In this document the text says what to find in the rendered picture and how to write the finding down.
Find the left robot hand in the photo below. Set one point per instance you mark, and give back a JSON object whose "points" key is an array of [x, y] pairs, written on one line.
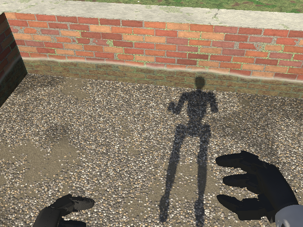
{"points": [[51, 216]]}

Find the right robot hand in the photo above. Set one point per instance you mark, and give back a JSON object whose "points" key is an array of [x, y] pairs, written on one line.
{"points": [[261, 178]]}

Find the right robot forearm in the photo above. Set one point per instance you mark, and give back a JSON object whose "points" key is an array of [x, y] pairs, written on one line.
{"points": [[290, 216]]}

